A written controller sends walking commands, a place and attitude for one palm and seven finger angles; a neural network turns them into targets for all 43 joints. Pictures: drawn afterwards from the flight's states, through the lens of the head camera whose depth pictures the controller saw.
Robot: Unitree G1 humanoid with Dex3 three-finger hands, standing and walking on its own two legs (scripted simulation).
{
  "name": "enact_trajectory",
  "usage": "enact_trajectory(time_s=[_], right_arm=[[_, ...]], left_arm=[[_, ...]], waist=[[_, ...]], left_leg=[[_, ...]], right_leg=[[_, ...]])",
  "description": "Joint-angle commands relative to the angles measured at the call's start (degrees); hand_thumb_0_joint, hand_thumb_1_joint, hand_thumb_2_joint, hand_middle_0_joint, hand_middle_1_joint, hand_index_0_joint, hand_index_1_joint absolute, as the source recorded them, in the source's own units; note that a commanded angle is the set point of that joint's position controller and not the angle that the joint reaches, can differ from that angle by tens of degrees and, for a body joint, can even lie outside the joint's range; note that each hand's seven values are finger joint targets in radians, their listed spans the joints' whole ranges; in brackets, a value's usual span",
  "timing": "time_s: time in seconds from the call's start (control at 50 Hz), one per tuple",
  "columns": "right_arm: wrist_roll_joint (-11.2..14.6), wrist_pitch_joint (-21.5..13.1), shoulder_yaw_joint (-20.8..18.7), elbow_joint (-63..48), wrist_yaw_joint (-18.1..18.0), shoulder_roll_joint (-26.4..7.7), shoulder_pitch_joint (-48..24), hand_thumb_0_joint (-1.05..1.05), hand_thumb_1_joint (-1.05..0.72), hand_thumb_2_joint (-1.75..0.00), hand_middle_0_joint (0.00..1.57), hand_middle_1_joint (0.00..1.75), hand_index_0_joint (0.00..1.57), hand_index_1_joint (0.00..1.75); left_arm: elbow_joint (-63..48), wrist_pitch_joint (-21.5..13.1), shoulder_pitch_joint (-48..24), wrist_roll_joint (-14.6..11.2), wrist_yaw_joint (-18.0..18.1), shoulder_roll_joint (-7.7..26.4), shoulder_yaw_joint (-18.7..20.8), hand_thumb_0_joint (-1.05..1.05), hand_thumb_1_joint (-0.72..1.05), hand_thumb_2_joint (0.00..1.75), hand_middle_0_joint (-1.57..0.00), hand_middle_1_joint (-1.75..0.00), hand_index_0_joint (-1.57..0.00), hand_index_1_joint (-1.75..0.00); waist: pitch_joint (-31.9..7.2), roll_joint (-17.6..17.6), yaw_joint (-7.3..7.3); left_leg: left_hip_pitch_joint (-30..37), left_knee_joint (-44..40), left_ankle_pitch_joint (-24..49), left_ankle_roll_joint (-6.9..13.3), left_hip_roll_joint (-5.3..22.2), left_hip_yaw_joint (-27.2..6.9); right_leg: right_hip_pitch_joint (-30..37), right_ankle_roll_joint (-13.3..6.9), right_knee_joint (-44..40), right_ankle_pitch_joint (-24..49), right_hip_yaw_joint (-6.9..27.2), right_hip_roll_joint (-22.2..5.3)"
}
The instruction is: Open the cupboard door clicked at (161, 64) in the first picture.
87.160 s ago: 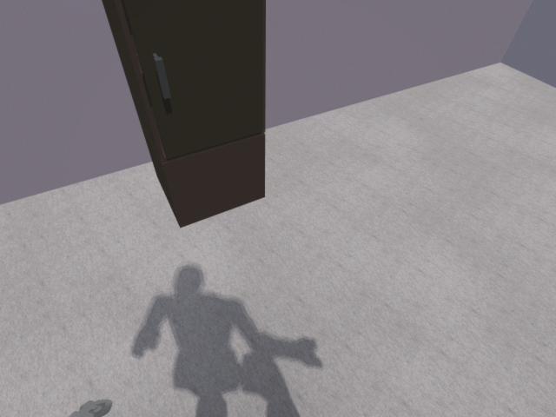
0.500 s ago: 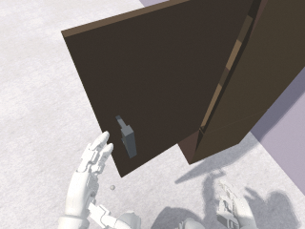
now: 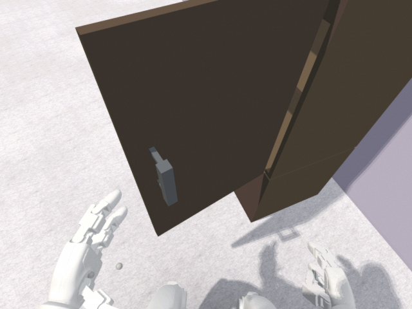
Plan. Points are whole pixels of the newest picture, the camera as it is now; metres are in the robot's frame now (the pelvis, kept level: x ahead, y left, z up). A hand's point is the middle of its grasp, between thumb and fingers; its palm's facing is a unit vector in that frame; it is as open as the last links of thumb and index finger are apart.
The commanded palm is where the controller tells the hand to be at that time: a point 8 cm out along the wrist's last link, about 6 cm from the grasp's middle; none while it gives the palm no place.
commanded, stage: draw the hand back to the body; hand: left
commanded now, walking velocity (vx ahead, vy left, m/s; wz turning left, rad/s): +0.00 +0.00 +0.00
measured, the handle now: (162, 177) +0.34 +0.11 +0.07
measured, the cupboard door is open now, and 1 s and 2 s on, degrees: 100 100 100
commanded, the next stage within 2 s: step back with the hand held close in 1.58 s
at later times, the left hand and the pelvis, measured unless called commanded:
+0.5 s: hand (74, 242) +0.19 +0.19 +0.14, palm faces -0.02 -1.00 -0.09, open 16.2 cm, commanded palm +0.16 +0.25 +0.16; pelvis +0.01 +0.00 +0.04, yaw +0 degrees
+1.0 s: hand out of the picture +0.22 +0.26 +0.21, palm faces +0.37 -0.84 -0.40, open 11.5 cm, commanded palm +0.18 +0.30 +0.24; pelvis +0.04 +0.02 +0.09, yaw -1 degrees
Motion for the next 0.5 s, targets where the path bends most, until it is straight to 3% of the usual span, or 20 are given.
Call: enact_trajectory(time_s=[0.0, 0.04, 0.08, 0.16, 0.22, 0.38, 0.48], right_arm=[[0.2, -3.8, -3.0, -9.6, -1.1, -6.3, -3.2, 0.0, -0.9, -0.9, 0.2, 0.3, 0.2, 0.3], [0.5, -3.7, -3.0, -9.8, -1.1, -6.2, -3.2, 0.0, -0.9, -0.9, 0.2, 0.3, 0.2, 0.3], [1.0, -3.6, -2.9, -9.8, -1.1, -5.8, -3.1, 0.0, -0.9, -0.9, 0.2, 0.3, 0.2, 0.3], [1.5, -3.0, -2.4, -9.4, -1.4, -6.2, -3.6, 0.0, -0.9, -0.9, 0.2, 0.3, 0.2, 0.3], [1.6, -3.4, -1.9, -9.1, -2.0, -6.8, -3.9, 0.0, -0.9, -0.9, 0.2, 0.3, 0.2, 0.3], [1.9, -6.5, -1.0, -8.5, -2.1, -6.5, -3.1, 0.0, -0.9, -0.9, 0.2, 0.3, 0.2, 0.3], [2.4, -7.8, -1.1, -7.3, -1.8, -6.7, -3.8, 0.0, -0.9, -0.9, 0.2, 0.3, 0.2, 0.3]], left_arm=[[-16.6, -5.7, -1.6, -2.2, 1.1, 6.5, 6.4, 0.0, -0.5, 0.3, -0.15, -0.3, -0.15, -0.3], [-18.9, -5.2, 0.2, -2.1, 1.6, 8.6, 8.2, 0.0, -0.5, 0.3, -0.15, -0.3, -0.15, -0.3], [-19.6, -3.7, 1.3, -2.2, 1.4, 8.0, 7.7, 0.0, -0.5, 0.3, -0.15, -0.3, -0.15, -0.3], [-15.2, 1.0, 1.5, -3.0, 0.2, 6.6, 7.2, 0.0, -0.5, 0.3, -0.15, -0.3, -0.15, -0.3], [-13.7, 3.2, -0.5, -4.0, -0.7, 7.6, 8.4, 0.0, -0.5, 0.3, -0.15, -0.3, -0.15, -0.3], [-19.4, 2.9, -1.3, -5.7, -0.9, 10.8, 12.9, 0.0, -0.5, 0.3, -0.15, -0.3, -0.15, -0.3], [-18.9, 5.5, -0.3, -6.1, -2.3, 10.5, 13.6, 0.0, -0.32, 0.37, -0.16, -0.3, -0.16, -0.3]], waist=[[-11.1, 0.7, 0.64], [-12.7, 2.5, 1.44], [-11.7, 3.5, 1.01], [-5.0, 0.7, -0.64], [-2.1, -2.0, -1.02], [-4.4, 1.9, 0.92], [-3.2, 2.6, 0.94]], left_leg=[[7.8, -11.0, 10.4, 0.3, -2.5, -1.0], [10.0, -12.5, 12.0, 0.4, -2.6, -0.7], [12.0, -14.1, 12.6, 0.5, -2.6, -0.6], [11.3, -16.2, 9.5, 0.6, -2.5, -0.8], [11.8, -17.5, 7.5, 0.8, -2.3, -1.1], [18.5, -21.7, 12.3, 0.7, -2.2, -1.3], [21.7, -23.9, 15.6, 0.5, -2.0, -1.4]], right_leg=[[7.6, -0.5, -12.1, 8.9, 4.6, 2.1], [10.2, -0.7, -12.7, 10.7, 4.5, 2.2], [11.1, -0.4, -14.0, 12.1, 3.9, 2.3], [11.2, 0.2, -18.2, 8.3, 4.1, 2.2], [11.6, 0.3, -21.1, 4.5, 4.7, 2.0], [16.9, -0.1, -22.1, 11.3, 3.0, 2.4], [19.2, 0.1, -23.3, 16.2, 1.9, 2.5]])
